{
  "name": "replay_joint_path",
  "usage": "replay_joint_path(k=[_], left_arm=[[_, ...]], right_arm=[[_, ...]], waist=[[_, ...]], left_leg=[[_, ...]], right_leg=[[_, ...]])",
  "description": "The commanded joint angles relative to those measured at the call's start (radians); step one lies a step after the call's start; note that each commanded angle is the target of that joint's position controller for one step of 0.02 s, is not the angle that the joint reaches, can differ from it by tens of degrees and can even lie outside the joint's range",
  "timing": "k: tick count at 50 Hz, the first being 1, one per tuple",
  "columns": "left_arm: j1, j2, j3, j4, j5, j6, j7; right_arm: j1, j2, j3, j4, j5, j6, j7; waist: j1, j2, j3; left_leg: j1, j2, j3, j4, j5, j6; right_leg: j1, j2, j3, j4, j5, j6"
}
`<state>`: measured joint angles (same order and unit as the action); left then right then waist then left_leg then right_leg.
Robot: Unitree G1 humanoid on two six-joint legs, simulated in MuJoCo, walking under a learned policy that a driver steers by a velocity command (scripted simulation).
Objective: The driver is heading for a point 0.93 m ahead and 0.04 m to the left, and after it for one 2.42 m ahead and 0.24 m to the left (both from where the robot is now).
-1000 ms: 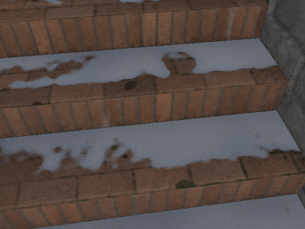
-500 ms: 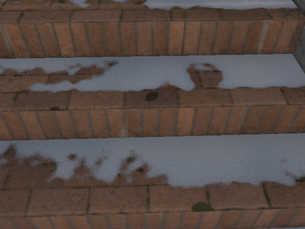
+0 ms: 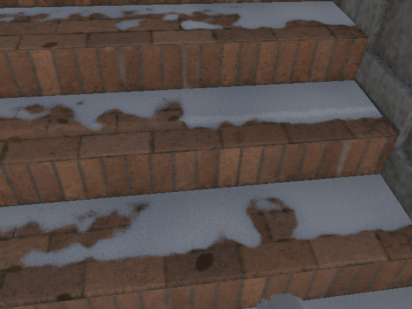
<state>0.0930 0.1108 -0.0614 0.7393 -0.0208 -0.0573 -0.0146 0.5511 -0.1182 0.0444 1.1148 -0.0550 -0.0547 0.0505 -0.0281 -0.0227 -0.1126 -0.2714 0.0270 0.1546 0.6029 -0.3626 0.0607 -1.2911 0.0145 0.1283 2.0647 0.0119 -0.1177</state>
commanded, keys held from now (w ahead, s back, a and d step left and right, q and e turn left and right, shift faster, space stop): w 0.80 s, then no key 0.20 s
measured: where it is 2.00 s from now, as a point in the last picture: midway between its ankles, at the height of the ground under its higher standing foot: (181, 161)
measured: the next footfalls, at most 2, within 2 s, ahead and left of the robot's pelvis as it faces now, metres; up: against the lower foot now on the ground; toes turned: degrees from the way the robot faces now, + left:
right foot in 0.28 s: +0.37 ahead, -0.12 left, +0.17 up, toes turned -7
left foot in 0.82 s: +0.66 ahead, +0.09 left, +0.33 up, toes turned +8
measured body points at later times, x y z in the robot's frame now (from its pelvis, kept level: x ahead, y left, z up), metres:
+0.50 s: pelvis +0.30 -0.04 +0.15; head +0.28 -0.05 +0.60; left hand +0.28 +0.19 +0.00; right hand +0.45 -0.26 +0.05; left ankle +0.29 +0.13 -0.28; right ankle +0.33 -0.12 -0.56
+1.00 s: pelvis +0.57 +0.03 +0.30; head +0.55 +0.04 +0.75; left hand +0.65 +0.26 +0.16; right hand +0.63 -0.21 +0.16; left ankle +0.62 +0.09 -0.40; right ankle +0.50 -0.15 -0.18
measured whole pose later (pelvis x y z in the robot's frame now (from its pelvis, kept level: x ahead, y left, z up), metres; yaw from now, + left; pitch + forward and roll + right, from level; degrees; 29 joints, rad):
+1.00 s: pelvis +0.57 +0.03 +0.30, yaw +0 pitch +2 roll +0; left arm 0.28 0.20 0.00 0.91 -0.01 -0.08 -0.03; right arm 0.26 -0.20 0.00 0.99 -0.04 -0.06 0.04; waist 0.00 -0.03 -0.09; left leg -0.50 0.00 0.17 0.81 -0.35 0.10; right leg -0.73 0.08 0.20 1.86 -0.07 -0.15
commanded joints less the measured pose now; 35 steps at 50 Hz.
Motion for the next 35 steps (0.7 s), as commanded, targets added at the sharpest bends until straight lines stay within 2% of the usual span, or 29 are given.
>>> replay_joint_path(k=[1, 3, 5, 6, 7, 8, 9, 10, 11, 12, 13, 14, 15, 16, 17, 18, 19, 21, 22, 23, 25, 26, 27, 28, 30, 32, 33, 34, 35], left_arm=[[-0.018, -0.060, -0.033, -0.029, 0.000, 0.013, 0.021], [-0.170, -0.068, -0.052, -0.102, -0.011, -0.012, 0.010], [-0.329, -0.061, -0.074, -0.185, -0.021, -0.031, -0.017], [-0.344, -0.062, -0.078, -0.204, -0.016, -0.033, -0.026], [-0.412, -0.079, -0.098, -0.228, 0.000, -0.032, -0.040], [-0.450, -0.070, -0.096, -0.249, 0.002, -0.031, -0.043], [-0.441, -0.067, -0.089, -0.241, 0.001, -0.030, -0.053], [-0.400, -0.075, -0.091, -0.239, 0.002, -0.022, -0.060], [-0.330, -0.042, -0.072, -0.225, 0.006, -0.033, -0.064], [-0.258, -0.002, -0.044, -0.220, -0.005, -0.041, -0.058], [-0.098, 0.101, 0.007, -0.164, -0.002, -0.037, -0.049], [0.083, 0.182, 0.046, -0.104, 0.012, -0.029, -0.042], [0.286, 0.259, 0.085, -0.020, 0.056, -0.014, -0.037], [0.448, 0.340, 0.117, 0.068, 0.060, 0.026, -0.006], [0.425, 0.266, 0.102, 0.098, 0.081, 0.029, 0.007], [0.297, 0.123, 0.058, 0.141, 0.069, 0.025, -0.009], [0.260, 0.040, 0.037, 0.195, 0.051, 0.017, -0.021], [0.231, -0.061, 0.018, 0.276, 0.072, -0.007, -0.036], [0.217, -0.065, 0.017, 0.285, 0.066, -0.008, -0.042], [0.204, -0.067, 0.013, 0.281, 0.072, -0.009, -0.043], [0.139, -0.050, 0.001, 0.259, 0.079, -0.016, -0.045], [0.185, -0.025, -0.006, 0.285, 0.091, -0.026, -0.043], [0.207, -0.007, -0.010, 0.297, 0.081, -0.032, -0.042], [0.270, 0.009, -0.014, 0.323, 0.073, -0.028, -0.034], [0.373, 0.055, -0.001, 0.351, 0.043, -0.025, -0.023], [0.475, 0.066, 0.001, 0.362, 0.039, -0.016, 0.002], [0.505, 0.110, 0.019, 0.365, 0.036, -0.014, 0.025], [0.544, 0.126, 0.029, 0.374, 0.028, -0.009, 0.041], [0.611, 0.103, 0.029, 0.406, 0.019, 0.005, 0.054]], right_arm=[[-0.002, -0.066, 0.001, -0.042, 0.006, -0.020, -0.011], [0.079, -0.070, -0.001, -0.033, 0.010, -0.014, -0.033], [0.145, -0.057, 0.004, -0.028, 0.030, -0.006, -0.066], [0.165, -0.065, 0.003, -0.023, 0.037, -0.004, -0.082], [0.184, -0.096, -0.011, -0.026, 0.053, -0.004, -0.100], [0.217, -0.093, -0.014, -0.013, 0.067, -0.001, -0.110], [0.185, -0.094, -0.017, -0.012, 0.075, -0.004, -0.104], [0.161, -0.102, -0.016, -0.002, 0.079, -0.001, -0.097], [0.144, -0.117, -0.010, 0.002, 0.066, -0.005, -0.085], [0.188, -0.160, -0.015, 0.019, 0.032, -0.010, -0.074], [0.122, -0.222, -0.027, 0.005, 0.021, -0.011, -0.072], [0.013, -0.284, -0.051, -0.037, 0.023, -0.018, -0.073], [0.070, -0.188, -0.045, -0.068, 0.026, -0.040, -0.061], [0.003, -0.106, -0.035, -0.072, 0.035, -0.073, -0.024], [-0.066, -0.088, -0.057, -0.101, 0.058, -0.090, 0.011], [-0.205, -0.026, -0.048, -0.196, 0.069, -0.084, 0.029], [-0.322, -0.004, -0.031, -0.284, 0.060, -0.079, 0.028], [-0.291, 0.045, -0.003, -0.319, 0.065, -0.066, 0.016], [-0.249, 0.088, 0.024, -0.314, 0.063, -0.062, 0.017], [-0.207, 0.089, 0.033, -0.302, 0.076, -0.051, 0.016], [-0.225, 0.050, 0.043, -0.318, 0.083, -0.022, 0.001], [-0.267, 0.056, 0.050, -0.319, 0.077, -0.003, -0.013], [-0.289, 0.061, 0.056, -0.340, 0.067, 0.006, -0.019], [-0.353, 0.073, 0.066, -0.362, 0.075, 0.012, -0.027], [-0.502, 0.074, 0.087, -0.443, 0.063, 0.000, -0.034], [-0.633, 0.032, 0.090, -0.492, 0.071, -0.020, -0.032], [-0.713, 0.046, 0.110, -0.527, 0.064, -0.024, -0.031], [-0.770, 0.035, 0.107, -0.549, 0.058, -0.027, -0.030], [-0.829, 0.043, 0.105, -0.556, 0.052, -0.027, -0.021]], waist=[[0.011, 0.073, 0.225], [-0.045, 0.075, 0.227], [-0.087, 0.090, 0.206], [-0.087, 0.103, 0.187], [-0.097, 0.083, 0.173], [-0.113, 0.070, 0.190], [-0.095, 0.082, 0.173], [-0.053, 0.143, 0.125], [0.011, 0.180, 0.066], [0.066, 0.289, -0.045], [0.174, 0.367, -0.085], [0.271, 0.415, -0.147], [0.241, 0.118, -0.337], [0.251, -0.191, -0.394], [0.215, -0.107, -0.339], [0.125, -0.065, -0.134], [0.091, -0.035, 0.024], [-0.019, 0.065, 0.098], [-0.063, 0.092, 0.102], [-0.091, 0.067, 0.119], [-0.131, 0.026, 0.144], [-0.111, -0.023, 0.137], [-0.111, -0.053, 0.148], [-0.077, -0.087, 0.168], [-0.026, -0.065, 0.212], [0.040, -0.056, 0.171], [0.057, -0.064, 0.140], [0.078, -0.054, 0.136], [0.110, -0.017, 0.114]], left_leg=[[-0.040, 0.222, -0.232, -0.295, 0.007, 0.100], [0.098, 0.233, -0.259, -0.315, 0.032, 0.083], [0.121, 0.232, -0.282, -0.396, 0.018, 0.074], [0.171, 0.244, -0.300, -0.415, 0.055, 0.088], [0.126, 0.291, -0.301, -0.582, 0.143, 0.110], [0.178, 0.293, -0.300, -0.607, 0.240, 0.110], [0.239, 0.296, -0.250, -0.628, 0.408, 0.115], [0.237, 0.271, -0.170, -0.601, 0.740, 0.118], [0.215, 0.225, -0.079, -0.496, 1.286, 0.109], [0.266, 0.249, -0.081, -0.380, 1.796, 0.124], [0.389, 0.248, -0.100, -0.222, 1.991, 0.109], [0.314, 0.234, -0.116, -0.023, 1.983, 0.090], [-0.071, 0.122, -0.146, 0.298, 1.663, 0.065], [-0.258, -0.078, -0.257, 0.655, 0.314, 0.045], [-0.353, -0.107, -0.468, 1.085, 0.219, 0.044], [-0.510, -0.085, -0.422, 1.322, 0.252, 0.073], [-0.646, -0.067, -0.373, 1.493, 0.240, 0.109], [-0.751, -0.055, -0.420, 1.601, 0.291, 0.179], [-0.802, -0.051, -0.426, 1.588, 0.346, 0.193], [-0.854, -0.050, -0.421, 1.575, 0.345, 0.186], [-0.846, -0.038, -0.347, 1.410, 0.414, 0.129], [-0.876, -0.057, -0.279, 1.535, 0.439, 0.096], [-0.902, -0.053, -0.258, 1.542, 0.456, 0.076], [-1.017, -0.053, -0.242, 1.652, 0.396, 0.064], [-1.151, -0.016, -0.234, 1.506, 0.341, 0.044], [-1.197, 0.021, -0.203, 1.356, 0.342, 0.021], [-1.134, 0.080, -0.091, 1.249, 0.233, 0.003], [-1.108, 0.121, -0.066, 1.186, 0.192, -0.006], [-1.131, 0.126, -0.022, 1.138, 0.166, -0.007]], right_leg=[[-0.243, -0.023, -0.027, 0.179, -0.062, 0.034], [-0.364, -0.055, -0.059, 0.066, -0.082, 0.038], [-0.348, -0.108, -0.154, -0.135, -0.043, 0.065], [-0.350, -0.141, -0.190, -0.177, -0.022, 0.078], [-0.189, -0.190, -0.271, -0.327, -0.080, 0.079], [-0.122, -0.204, -0.279, -0.434, -0.116, 0.083], [-0.013, -0.205, -0.297, -0.572, -0.159, 0.062], [0.199, -0.154, -0.343, -0.699, -0.210, 0.032], [0.472, -0.056, -0.421, -0.772, -0.261, -0.004], [0.692, 0.040, -0.445, -0.799, -0.330, -0.031], [0.762, 0.068, -0.383, -0.956, -0.395, -0.056], [0.955, 0.011, -0.205, -1.054, -0.375, -0.097], [1.380, -0.195, 0.234, -1.196, -0.424, -0.216], [1.504, -0.368, 0.730, -1.716, -0.521, -0.281], [1.386, -0.393, 0.814, -1.801, -0.633, -0.215], [1.174, -0.375, 0.663, -1.789, -0.645, -0.142], [1.034, -0.359, 0.493, -1.753, -0.552, -0.116], [0.928, -0.255, 0.168, -1.674, -0.301, -0.018], [0.914, -0.221, 0.032, -1.645, -0.213, 0.026], [0.888, -0.208, -0.052, -1.658, -0.194, 0.031], [0.730, -0.161, -0.210, -1.710, -0.200, 0.038], [0.707, -0.170, -0.201, -1.736, -0.179, 0.002], [0.687, -0.163, -0.203, -1.749, -0.198, -0.008], [0.742, -0.195, -0.148, -1.777, -0.217, -0.026], [0.854, -0.197, -0.118, -1.808, -0.276, -0.010], [0.994, -0.227, -0.063, -1.846, -0.269, -0.010], [1.013, -0.288, -0.023, -1.997, -0.252, -0.042], [1.103, -0.302, 0.003, -2.027, -0.206, -0.055], [1.235, -0.282, -0.039, -2.013, -0.127, -0.046]])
